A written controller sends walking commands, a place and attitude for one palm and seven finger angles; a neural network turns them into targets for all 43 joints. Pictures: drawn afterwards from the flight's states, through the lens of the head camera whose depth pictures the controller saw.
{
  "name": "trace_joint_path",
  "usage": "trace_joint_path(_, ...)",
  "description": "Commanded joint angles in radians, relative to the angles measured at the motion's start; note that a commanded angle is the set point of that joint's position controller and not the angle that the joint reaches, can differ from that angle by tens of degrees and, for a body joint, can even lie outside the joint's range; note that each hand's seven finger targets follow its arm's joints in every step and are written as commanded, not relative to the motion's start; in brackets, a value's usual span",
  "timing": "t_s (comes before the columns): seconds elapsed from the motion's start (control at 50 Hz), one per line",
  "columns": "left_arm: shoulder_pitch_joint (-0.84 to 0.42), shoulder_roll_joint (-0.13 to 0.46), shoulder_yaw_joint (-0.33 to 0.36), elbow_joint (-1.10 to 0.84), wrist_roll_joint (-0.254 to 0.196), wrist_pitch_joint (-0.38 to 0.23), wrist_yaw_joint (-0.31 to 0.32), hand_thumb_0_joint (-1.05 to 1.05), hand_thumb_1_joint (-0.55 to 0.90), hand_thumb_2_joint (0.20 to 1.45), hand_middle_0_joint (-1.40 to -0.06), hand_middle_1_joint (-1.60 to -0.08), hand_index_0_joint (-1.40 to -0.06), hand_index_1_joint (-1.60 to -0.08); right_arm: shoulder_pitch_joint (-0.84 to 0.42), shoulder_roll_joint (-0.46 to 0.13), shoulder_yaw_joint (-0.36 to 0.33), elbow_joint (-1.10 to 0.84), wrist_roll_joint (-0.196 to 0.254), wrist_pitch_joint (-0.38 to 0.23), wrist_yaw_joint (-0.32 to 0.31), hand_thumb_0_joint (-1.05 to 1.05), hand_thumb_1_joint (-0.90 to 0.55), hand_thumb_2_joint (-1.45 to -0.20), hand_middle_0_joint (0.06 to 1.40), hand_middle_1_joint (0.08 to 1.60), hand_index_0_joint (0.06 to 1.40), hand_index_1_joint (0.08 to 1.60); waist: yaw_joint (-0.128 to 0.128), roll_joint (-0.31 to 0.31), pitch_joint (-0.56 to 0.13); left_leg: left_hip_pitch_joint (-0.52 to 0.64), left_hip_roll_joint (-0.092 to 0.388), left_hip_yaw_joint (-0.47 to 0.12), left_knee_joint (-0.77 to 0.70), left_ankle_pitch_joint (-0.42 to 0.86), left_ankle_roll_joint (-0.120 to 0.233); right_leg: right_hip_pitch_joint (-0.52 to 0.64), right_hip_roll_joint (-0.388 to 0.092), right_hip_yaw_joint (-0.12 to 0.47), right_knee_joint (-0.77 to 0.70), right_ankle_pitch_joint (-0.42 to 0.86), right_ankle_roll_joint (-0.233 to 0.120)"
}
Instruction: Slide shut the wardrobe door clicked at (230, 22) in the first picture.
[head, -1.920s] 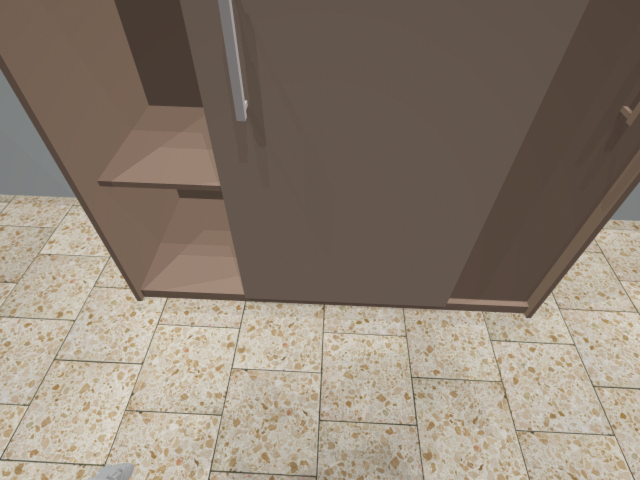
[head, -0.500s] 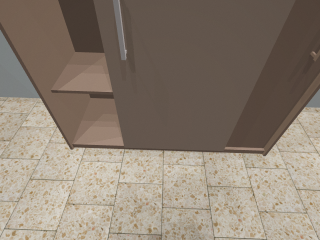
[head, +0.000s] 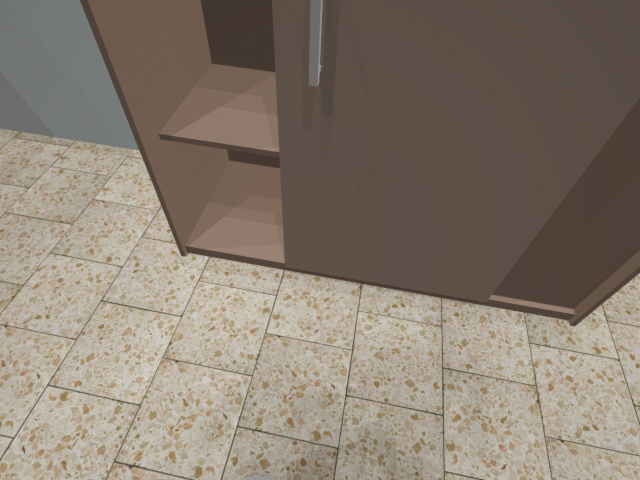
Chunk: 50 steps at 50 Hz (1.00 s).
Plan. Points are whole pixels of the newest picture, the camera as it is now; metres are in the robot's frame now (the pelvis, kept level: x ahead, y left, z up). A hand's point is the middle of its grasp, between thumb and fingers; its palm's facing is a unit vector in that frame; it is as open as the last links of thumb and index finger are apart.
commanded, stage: walk to a spot facing it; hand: right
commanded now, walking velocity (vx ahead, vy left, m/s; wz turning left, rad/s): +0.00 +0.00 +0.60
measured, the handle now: (318, 12) +0.85 +0.04 +0.18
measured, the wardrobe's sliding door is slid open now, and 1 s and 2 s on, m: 0.39 0.39 0.39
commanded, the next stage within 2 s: none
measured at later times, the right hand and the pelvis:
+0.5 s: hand out of the picture +0.07 -0.23 -0.15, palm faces -0.18 +0.95 -0.26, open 7.4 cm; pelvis -0.03 -0.03 +0.01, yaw +15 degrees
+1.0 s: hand out of the picture +0.15 -0.12 -0.14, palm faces -0.56 +0.79 -0.26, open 7.4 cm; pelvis -0.07 -0.02 +0.00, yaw +35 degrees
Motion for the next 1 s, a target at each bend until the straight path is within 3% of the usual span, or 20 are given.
trace_joint_path(0.0, -0.035, 0.097, 0.044, -0.143, -0.004, -0.009, 0.003, 0.0, 0.9, 0.9, -0.2, -0.3, -0.2, -0.3, 0.153, -0.26, -0.077, -0.064, -0.013, -0.055, -0.02, 0.0, -0.9, -0.9, 0.2, 0.3, 0.2, 0.3, -0.042, 0.377, -0.075, 0.222, 0.353, -0.528, -0.427, 0.495, 0.118, -0.372, 0.032, -0.01, 0.424, -0.24, 0.032)
trace_joint_path(0.02, -0.067, 0.137, 0.048, -0.145, -0.003, 0.004, 0.011, 0.0, 0.9, 0.9, -0.2, -0.3, -0.2, -0.3, 0.176, -0.24, -0.076, -0.068, 0.005, -0.051, -0.032, 0.0, -0.9, -0.9, 0.2, 0.3, 0.2, 0.3, -0.063, 0.265, -0.101, 0.145, 0.36, -0.563, -0.486, 0.422, 0.162, -0.318, 0.024, 0.159, 0.512, -0.247, 0.018)
trace_joint_path(0.04, -0.079, 0.125, 0.054, -0.14, -0.007, 0.004, 0.008, 0.0, 0.9, 0.9, -0.2, -0.3, -0.2, -0.3, 0.101, -0.229, -0.076, -0.082, 0.002, -0.047, -0.034, 0.0, -0.9, -0.9, 0.2, 0.3, 0.2, 0.3, -0.026, 0.197, -0.065, 0.103, 0.328, -0.558, -0.484, 0.271, 0.197, -0.336, 0.011, 0.185, 0.569, -0.191, 0.015)
trace_joint_path(0.08, -0.053, 0.121, 0.055, -0.117, 0.002, 0.002, 0.001, 0.0, 0.9, 0.9, -0.2, -0.3, -0.2, -0.3, 0.027, -0.179, -0.066, -0.107, 0.006, -0.051, -0.033, 0.0, -0.9, -0.9, 0.2, 0.3, 0.2, 0.3, 0.007, 0.089, -0.068, 0.096, 0.247, -0.437, -0.447, 0.277, 0.183, -0.313, -0.011, 0.181, 0.558, -0.071, 0.025)
trace_joint_path(0.18, -0.039, 0.093, 0.053, -0.106, 0.003, 0.002, 0.005, 0.0, 0.9, 0.9, -0.2, -0.3, -0.2, -0.3, 0.08, -0.163, -0.071, -0.091, 0.006, -0.057, -0.03, 0.0, -0.9, -0.9, 0.2, 0.3, 0.2, 0.3, -0.006, 0.094, -0.142, 0.201, 0.188, -0.389, -0.41, 0.388, 0.171, -0.297, 0.015, 0.16, 0.466, -0.038, 0.045)
trace_joint_path(0.36, -0.064, 0.095, 0.049, -0.149, -0.009, -0.008, 0.014, 0.0, 0.9, 0.9, -0.2, -0.3, -0.2, -0.3, 0.07, -0.183, -0.084, -0.102, -0.005, -0.038, -0.026, 0.0, -0.9, -0.9, 0.2, 0.3, 0.2, 0.3, -0.024, 0.142, -0.139, 0.146, 0.158, -0.511, -0.425, 0.33, 0.185, -0.171, 0.057, 0.168, 0.182, -0.115, 0.023)
trace_joint_path(0.44, 0.096, 0.104, 0.048, -0.125, -0.018, -0.024, 0.023, 0.0, 0.9, 0.9, -0.2, -0.3, -0.2, -0.3, -0.021, -0.198, -0.086, -0.13, 0.0, -0.026, -0.022, 0.0, -0.9, -0.9, 0.2, 0.3, 0.2, 0.3, 0.05, 0.142, -0.183, 0.024, 0.1, -0.5, -0.386, 0.286, 0.109, 0.091, 0.09, 0.153, -0.142, 0.009, -0.011)
trace_joint_path(0.46, 0.141, 0.127, 0.052, -0.117, -0.018, -0.032, 0.029, 0.0, 0.9, 0.9, -0.2, -0.3, -0.2, -0.3, -0.037, -0.171, -0.08, -0.143, 0.003, -0.026, -0.02, 0.0, -0.9, -0.9, 0.2, 0.3, 0.2, 0.3, 0.071, 0.083, -0.193, -0.099, 0.034, -0.442, -0.318, 0.179, 0.062, 0.233, 0.035, 0.198, -0.24, 0.038, -0.032)
trace_joint_path(0.48, 0.136, 0.215, 0.064, -0.132, -0.004, -0.038, 0.033, 0.0, 0.9, 0.9, -0.2, -0.3, -0.2, -0.3, -0.03, -0.109, -0.071, -0.163, 0.013, -0.021, -0.009, 0.0, -0.9, -0.9, 0.2, 0.3, 0.2, 0.3, 0.073, -0.173, -0.152, -0.311, -0.091, -0.291, -0.132, -0.013, 0.015, 0.313, -0.185, 0.443, -0.376, -0.098, -0.098)
trace_joint_path(0.5, 0.08, 0.266, 0.069, -0.165, 0.001, -0.031, 0.032, 0.0, 0.9, 0.9, -0.2, -0.3, -0.2, -0.3, -0.029, -0.106, -0.078, -0.178, 0.003, -0.023, -0.003, 0.0, -0.9, -0.9, 0.2, 0.3, 0.2, 0.3, 0.049, -0.289, -0.087, -0.344, -0.109, -0.106, 0.159, -0.147, -0.035, 0.16, -0.395, 0.581, -0.425, -0.063, -0.168)
trace_joint_path(0.56, -0.082, 0.159, 0.032, -0.2, 0.007, -0.038, 0.031, 0.0, 0.9, 0.9, -0.2, -0.3, -0.2, -0.3, 0.023, -0.139, -0.095, -0.12, -0.01, -0.01, 0.018, 0.0, -0.9, -0.9, 0.2, 0.3, 0.2, 0.3, -0.034, -0.147, -0.042, -0.233, -0.024, -0.085, 0.486, 0.0, -0.061, -0.075, -0.247, 0.333, -0.364, 0.118, -0.159)
trace_joint_path(0.6, -0.051, 0.158, 0.036, -0.194, 0.009, -0.043, 0.028, 0.0, 0.9, 0.9, -0.2, -0.3, -0.2, -0.3, 0.013, -0.108, -0.082, -0.122, -0.005, -0.004, 0.026, 0.0, -0.9, -0.9, 0.2, 0.3, 0.2, 0.3, -0.019, -0.159, -0.039, -0.259, -0.005, -0.052, 0.476, 0.029, -0.072, -0.001, -0.192, 0.231, -0.33, 0.196, -0.158)
trace_joint_path(0.7, 0.113, 0.187, 0.056, -0.137, 0.012, -0.04, 0.021, 0.0, 0.9, 0.9, -0.2, -0.3, -0.2, -0.3, -0.126, -0.076, -0.059, -0.163, 0.002, -0.007, 0.033, 0.0, -0.9, -0.9, 0.2, 0.3, 0.2, 0.3, 0.068, -0.165, -0.053, -0.219, 0.039, 0.028, 0.189, -0.022, -0.074, 0.147, -0.237, 0.182, -0.276, 0.374, -0.182)
trace_joint_path(0.78, 0.127, 0.216, 0.07, -0.117, 0.014, -0.033, 0.011, 0.0, 0.9, 0.9, -0.2, -0.3, -0.2, -0.3, -0.137, -0.067, -0.052, -0.162, 0.006, -0.016, 0.031, 0.0, -0.9, -0.9, 0.2, 0.3, 0.2, 0.3, 0.075, -0.232, -0.08, -0.079, 0.024, 0.074, 0.028, -0.045, -0.048, 0.126, -0.268, 0.12, -0.207, 0.494, -0.166)
trace_joint_path(0.84, 0.118, 0.223, 0.076, -0.114, 0.01, -0.029, 0.005, 0.0, 0.9, 0.9, -0.2, -0.3, -0.2, -0.3, -0.06, -0.084, -0.057, -0.137, 0.006, -0.031, 0.026, 0.0, -0.9, -0.9, 0.2, 0.3, 0.2, 0.3, 0.033, -0.203, -0.128, 0.107, 0.004, 0.102, -0.218, 0.114, -0.021, 0.082, -0.246, 0.05, -0.066, 0.475, -0.092)
trace_joint_path(0.86, 0.122, 0.202, 0.073, -0.118, 0.003, -0.026, -0.002, 0.0, 0.9, 0.9, -0.2, -0.3, -0.2, -0.3, 0.005, -0.134, -0.066, -0.118, 0.003, -0.043, 0.018, 0.0, -0.9, -0.9, 0.2, 0.3, 0.2, 0.3, -0.001, -0.107, -0.17, 0.271, 0.054, 0.039, -0.339, 0.247, 0.004, -0.013, -0.217, 0.002, 0.086, 0.374, -0.035)
trace_joint_path(0.88, 0.131, 0.114, 0.051, -0.151, 0.0, -0.022, -0.008, 0.0, 0.9, 0.9, -0.2, -0.3, -0.2, -0.3, 0.059, -0.256, -0.089, -0.1, -0.005, -0.058, 0.001, 0.0, -0.9, -0.9, 0.2, 0.3, 0.2, 0.3, -0.02, 0.232, -0.19, 0.464, 0.317, -0.286, -0.395, 0.529, 0.095, -0.302, -0.099, -0.071, 0.315, -0.104, 0.036)
trace_joint_path(0.9, 0.057, 0.114, 0.044, -0.189, 0.006, -0.012, 0.002, 0.0, 0.9, 0.9, -0.2, -0.3, -0.2, -0.3, 0.112, -0.287, -0.094, -0.09, 0.012, -0.052, -0.012, 0.0, -0.9, -0.9, 0.2, 0.3, 0.2, 0.3, -0.057, 0.256, -0.201, 0.398, 0.419, -0.387, -0.365, 0.79, 0.18, -0.376, -0.049, 0.053, 0.466, -0.311, 0.046)
trace_joint_path(0.94, 0.009, 0.128, 0.05, -0.179, 0.002, 0.002, 0.012, 0.0, 0.9, 0.9, -0.2, -0.3, -0.2, -0.3, 0.028, -0.241, -0.093, -0.104, 0.008, -0.043, -0.025, 0.0, -0.9, -0.9, 0.2, 0.3, 0.2, 0.3, -0.031, 0.259, -0.138, 0.258, 0.331, -0.389, -0.411, 0.469, 0.208, -0.384, -0.061, 0.146, 0.55, -0.216, 0.038)
trace_joint_path(0.98, 0.044, 0.124, 0.052, -0.143, 0.007, 0.005, 0.002, 0.0, 0.9, 0.9, -0.2, -0.3, -0.2, -0.3, -0.076, -0.193, -0.076, -0.141, 0.005, -0.037, -0.025, 0.0, -0.9, -0.9, 0.2, 0.3, 0.2, 0.3, 0.021, 0.143, -0.099, 0.168, 0.249, -0.269, -0.404, 0.384, 0.173, -0.323, -0.068, 0.121, 0.52, -0.098, 0.05)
